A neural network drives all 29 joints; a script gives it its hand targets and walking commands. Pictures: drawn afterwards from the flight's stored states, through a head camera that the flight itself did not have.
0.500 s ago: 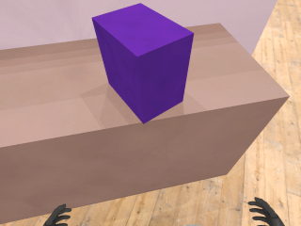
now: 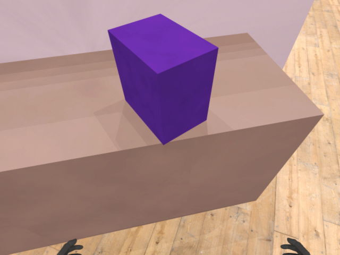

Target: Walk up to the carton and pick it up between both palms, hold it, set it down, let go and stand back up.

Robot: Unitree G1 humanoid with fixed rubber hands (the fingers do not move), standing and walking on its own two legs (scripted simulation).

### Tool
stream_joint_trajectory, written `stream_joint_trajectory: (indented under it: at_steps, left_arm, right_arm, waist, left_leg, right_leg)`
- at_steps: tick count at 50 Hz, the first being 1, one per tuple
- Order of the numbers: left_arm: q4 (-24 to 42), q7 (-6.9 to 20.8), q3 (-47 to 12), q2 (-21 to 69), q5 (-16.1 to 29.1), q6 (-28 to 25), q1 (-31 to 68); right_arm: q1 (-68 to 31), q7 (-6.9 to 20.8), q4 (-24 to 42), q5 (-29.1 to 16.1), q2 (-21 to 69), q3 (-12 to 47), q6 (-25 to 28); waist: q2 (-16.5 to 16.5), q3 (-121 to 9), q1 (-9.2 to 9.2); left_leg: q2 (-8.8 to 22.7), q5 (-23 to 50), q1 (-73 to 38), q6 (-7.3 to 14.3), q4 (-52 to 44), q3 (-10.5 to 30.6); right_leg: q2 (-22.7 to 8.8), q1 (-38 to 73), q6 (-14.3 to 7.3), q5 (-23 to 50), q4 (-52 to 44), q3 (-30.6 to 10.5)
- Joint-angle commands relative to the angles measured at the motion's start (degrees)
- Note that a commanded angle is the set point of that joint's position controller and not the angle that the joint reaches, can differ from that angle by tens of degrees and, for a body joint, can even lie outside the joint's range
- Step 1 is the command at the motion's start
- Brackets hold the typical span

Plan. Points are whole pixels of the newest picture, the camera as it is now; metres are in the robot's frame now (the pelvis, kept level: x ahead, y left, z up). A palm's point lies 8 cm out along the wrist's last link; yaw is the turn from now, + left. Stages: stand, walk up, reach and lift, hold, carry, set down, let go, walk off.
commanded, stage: stand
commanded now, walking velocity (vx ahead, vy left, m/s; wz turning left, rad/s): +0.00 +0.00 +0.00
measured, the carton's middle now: (161, 79) +0.56 +0.04 +0.10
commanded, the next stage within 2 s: walk up in 1.78 s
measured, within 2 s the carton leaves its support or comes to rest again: neither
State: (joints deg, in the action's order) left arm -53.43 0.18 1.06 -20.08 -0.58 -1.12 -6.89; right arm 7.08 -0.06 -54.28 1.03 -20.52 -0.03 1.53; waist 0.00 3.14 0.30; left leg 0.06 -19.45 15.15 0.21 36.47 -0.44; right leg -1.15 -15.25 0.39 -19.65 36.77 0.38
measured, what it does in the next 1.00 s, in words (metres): stands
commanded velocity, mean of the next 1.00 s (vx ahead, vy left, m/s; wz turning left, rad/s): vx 0.00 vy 0.00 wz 0.00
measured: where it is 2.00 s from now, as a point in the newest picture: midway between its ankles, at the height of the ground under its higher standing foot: outside the picture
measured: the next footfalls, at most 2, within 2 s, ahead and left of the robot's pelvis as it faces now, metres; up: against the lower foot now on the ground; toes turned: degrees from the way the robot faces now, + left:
none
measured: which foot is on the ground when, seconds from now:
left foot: down 0.00-1.00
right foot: down 0.00-1.00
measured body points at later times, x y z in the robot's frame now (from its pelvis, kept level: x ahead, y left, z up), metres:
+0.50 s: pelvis +0.00 +0.00 +0.02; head +0.01 +0.01 +0.47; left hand +0.10 +0.30 -0.11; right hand +0.11 -0.29 -0.10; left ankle +0.00 +0.12 -0.72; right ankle +0.00 -0.13 -0.72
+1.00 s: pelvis +0.00 +0.01 +0.02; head +0.01 +0.01 +0.47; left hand +0.10 +0.31 -0.11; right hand +0.11 -0.29 -0.10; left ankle +0.00 +0.12 -0.72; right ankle +0.00 -0.13 -0.72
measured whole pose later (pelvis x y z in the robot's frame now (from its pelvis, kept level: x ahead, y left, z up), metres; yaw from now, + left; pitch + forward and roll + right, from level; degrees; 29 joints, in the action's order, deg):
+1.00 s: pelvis +0.00 +0.01 +0.02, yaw +0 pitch -3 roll +0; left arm -61.9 0.1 0.7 -19.7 -0.7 -0.9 -5.5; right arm 4.7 -0.1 -61.9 0.9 -20.0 -0.4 1.0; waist 0.1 3.1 0.0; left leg -0.5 -11.5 6.7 0.6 20.8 -0.5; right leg -1.6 -6.4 1.2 -11.4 20.6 0.5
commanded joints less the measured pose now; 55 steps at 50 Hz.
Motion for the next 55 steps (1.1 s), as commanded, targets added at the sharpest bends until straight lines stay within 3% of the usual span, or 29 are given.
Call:
stream_joint_trajectory:
  at_steps: [1,3,4,5,6,8,11,14,16,17,18,19,21,26,28,31,32,35,38,39,45,50,52,53,55]
  left_arm:
    - [2.35,-0.01,2.13,-10.22,0.24,-1.08,2.21]
    - [1.47,-0.07,2.12,-10.97,0.0,-1.08,4.26]
    - [1.54,-0.16,2.19,-11.04,-0.04,-1.1,4.84]
    - [0.75,-0.09,2.05,-10.99,0.25,-1.15,4.43]
    - [0.51,-0.01,2.0,-10.5,0.33,-1.3,4.56]
    - [-0.66,-0.04,1.63,-9.92,0.34,-0.92,4.64]
    - [-1.07,-0.21,1.55,-9.72,0.31,-1.01,4.99]
    - [-2.27,-0.39,1.53,-10.19,0.33,-1.04,4.37]
    - [-3.23,-0.66,1.89,-10.74,-0.06,-0.85,4.33]
    - [-2.66,-0.48,1.59,-9.83,-0.05,-0.78,4.55]
    - [-3.3,-0.4,1.44,-9.78,0.08,-0.71,3.76]
    - [-3.5,-0.15,1.65,-9.82,0.11,-1.12,3.6]
    - [-3.28,-0.21,1.95,-10.86,-0.28,-0.78,4.77]
    - [-4.73,-0.58,1.55,-10.82,-0.12,-0.89,4.2]
    - [-4.27,-0.22,1.45,-9.88,-0.14,-0.79,3.09]
    - [-4.52,-0.41,1.76,-10.57,-0.08,-0.63,4.24]
    - [-4.64,-0.57,1.72,-10.45,-0.35,-0.58,4.41]
    - [-4.4,-0.65,1.62,-10.45,-0.4,-0.82,4.8]
    - [-4.69,-0.15,1.33,-9.18,-0.09,-0.69,4.48]
    - [-4.65,-0.27,1.46,-9.5,0.07,-0.66,4.03]
    - [-4.59,-0.41,1.59,-10.18,-0.12,-0.62,3.12]
    - [-4.56,-0.21,1.45,-9.63,-0.06,-0.76,4.32]
    - [-4.93,-0.3,1.98,-11.2,-0.09,-0.63,3.93]
    - [-4.95,-0.32,1.58,-10.69,-0.42,-0.51,3.87]
    - [-4.95,-0.45,1.54,-10.21,-0.16,-0.79,3.94]
  right_arm:
    - [-3.98,-0.32,2.31,-0.46,-11.66,-2.72,1.16]
    - [-4.79,-0.05,1.5,-0.01,-10.31,-2.2,0.81]
    - [-4.2,-0.33,1.01,-0.21,-11.39,-2.88,0.88]
    - [-4.17,-0.41,0.51,-0.27,-10.65,-2.36,0.98]
    - [-4.66,-0.34,-0.01,-0.28,-11.38,-2.35,1.02]
    - [-4.23,-0.23,-1.0,-0.27,-10.82,-2.18,0.9]
    - [-4.93,-0.4,-1.51,-0.1,-10.49,-2.34,0.99]
    - [-5.08,-0.39,-2.4,-0.06,-11.14,-2.28,0.75]
    - [-5.06,-0.31,-2.3,-0.12,-10.33,-2.42,1.06]
    - [-5.27,-0.34,-2.41,-0.1,-10.25,-2.11,1.03]
    - [-4.79,-0.18,-2.82,-0.21,-10.18,-2.23,0.95]
    - [-5.6,-0.14,-2.83,-0.18,-10.33,-2.28,0.9]
    - [-5.79,-0.42,-3.09,0.18,-10.18,-2.25,0.67]
    - [-5.21,-0.52,-3.55,-0.18,-11.45,-2.51,0.8]
    - [-5.71,-0.51,-3.74,-0.02,-10.8,-2.39,0.95]
    - [-5.95,-0.29,-3.46,-0.06,-10.41,-2.36,0.83]
    - [-5.73,-0.32,-3.5,-0.2,-10.79,-2.66,0.82]
    - [-5.57,-0.72,-3.56,-0.09,-10.55,-2.72,0.76]
    - [-6.4,-0.23,-4.06,0.11,-10.35,-2.44,0.5]
    - [-5.47,-0.33,-3.97,-0.02,-10.62,-2.81,0.5]
    - [-4.24,-0.45,-4.36,-0.12,-10.81,-2.53,0.17]
    - [-5.95,-0.4,-4.09,0.08,-11.11,-2.59,0.8]
    - [-5.15,-0.38,-3.86,-0.14,-10.22,-2.6,0.58]
    - [-4.86,-0.36,-4.25,0.1,-11.09,-2.71,0.52]
    - [-4.76,-0.52,-4.49,-0.1,-10.64,-2.34,0.85]
  waist:
    - [-0.82,-4.71,-0.46]
    - [1.59,-3.54,-0.26]
    - [-0.04,-5.0,0.18]
    - [1.33,-4.79,0.26]
    - [0.28,-5.24,-0.44]
    - [1.48,-4.83,-0.02]
    - [-1.11,-5.59,-0.13]
    - [-0.91,-6.12,-0.24]
    - [1.96,-4.07,-0.17]
    - [-0.3,-3.71,-0.48]
    - [0.07,-4.37,-0.27]
    - [-1.69,-4.52,-0.98]
    - [0.48,-2.45,-0.49]
    - [-1.63,-3.14,0.24]
    - [-0.39,-3.19,-0.71]
    - [1.81,-5.48,-0.46]
    - [-1.28,-4.56,-0.15]
    - [0.73,-4.55,0.15]
    - [0.61,-4.13,-0.5]
    - [-1.36,-4.37,-0.4]
    - [1.86,-3.04,-0.28]
    - [-1.45,-3.82,-0.23]
    - [1.71,-3.63,-0.11]
    - [-0.24,-4.89,-0.3]
    - [0.18,-4.7,-0.23]
  left_leg:
    - [5.29,11.88,-1.84,2.59,-10.04,4.69]
    - [5.65,11.74,-2.37,2.26,-11.5,4.5]
    - [5.68,10.9,-3.19,2.38,-11.29,4.59]
    - [5.63,11.74,-3.33,2.43,-12.6,5.25]
    - [5.92,13.65,-4.09,2.49,-13.13,5.38]
    - [6.07,14.46,-5.1,2.18,-13.45,5.07]
    - [6.42,16.53,-6.25,1.84,-14.52,4.77]
    - [6.46,16.71,-7.15,1.95,-15.42,5.02]
    - [6.64,17.35,-6.57,1.56,-16.39,5.1]
    - [6.35,17.32,-5.68,1.82,-15.99,4.4]
    - [6.43,15.59,-5.59,1.64,-16.83,4.81]
    - [6.38,15.87,-6.03,1.57,-17.3,4.92]
    - [6.6,15.35,-6.08,1.63,-17.65,5.07]
    - [6.82,14.51,-6.77,1.33,-18.55,4.55]
    - [6.98,15.71,-6.65,1.44,-18.4,4.7]
    - [6.99,16.05,-8.23,1.2,-18.84,4.79]
    - [7.01,16.78,-8.69,1.25,-18.39,4.32]
    - [7.12,17.14,-8.59,1.38,-18.64,4.88]
    - [7.15,15.63,-7.86,1.63,-19.51,4.92]
    - [6.86,15.71,-7.99,1.39,-19.01,4.54]
    - [6.87,16.07,-8.46,1.29,-19.35,4.73]
    - [7.08,15.5,-7.33,1.34,-19.65,4.86]
    - [7.16,16.92,-8.18,1.11,-19.59,4.76]
    - [6.98,17.63,-8.37,1.51,-19.86,4.28]
    - [7.05,19.69,-9.07,1.16,-19.2,4.59]
  right_leg:
    - [-4.88,3.46,-3.04,12.44,-10.8,-4.2]
    - [-5.19,3.41,-2.72,10.86,-12.56,-4.39]
    - [-5.65,3.93,-2.95,11.12,-13.36,-5.14]
    - [-5.49,5.25,-2.69,11.8,-13.75,-4.73]
    - [-5.28,5.66,-2.65,12.92,-13.78,-4.64]
    - [-5.5,6.19,-2.13,13.63,-14.82,-4.14]
    - [-5.79,7.12,-2.19,14.69,-15.47,-4.0]
    - [-5.75,8.0,-1.68,15.22,-16.49,-3.98]
    - [-6.01,8.15,-2.17,17.62,-16.48,-3.89]
    - [-6.17,8.42,-2.14,16.7,-16.75,-4.2]
    - [-5.92,8.93,-1.95,14.99,-17.17,-3.52]
    - [-5.97,9.28,-1.72,14.33,-17.38,-4.04]
    - [-5.53,7.73,-1.82,13.23,-18.26,-3.66]
    - [-6.42,8.79,-1.97,15.14,-19.29,-4.56]
    - [-6.08,8.7,-1.72,14.59,-18.77,-3.79]
    - [-6.01,9.24,-1.92,15.17,-19.0,-3.4]
    - [-6.07,8.4,-2.23,15.09,-19.05,-4.4]
    - [-6.26,8.77,-1.78,15.97,-19.63,-4.14]
    - [-6.48,9.48,-1.37,14.87,-19.27,-3.49]
    - [-6.57,9.51,-1.35,14.64,-19.61,-3.68]
    - [-6.31,8.58,-1.5,14.39,-20.14,-4.11]
    - [-6.72,9.88,-1.18,15.17,-19.86,-3.91]
    - [-6.15,9.5,-1.32,15.48,-20.21,-3.88]
    - [-6.73,10.61,-1.46,16.35,-20.09,-3.66]
    - [-6.55,9.94,-1.52,18.23,-19.87,-3.96]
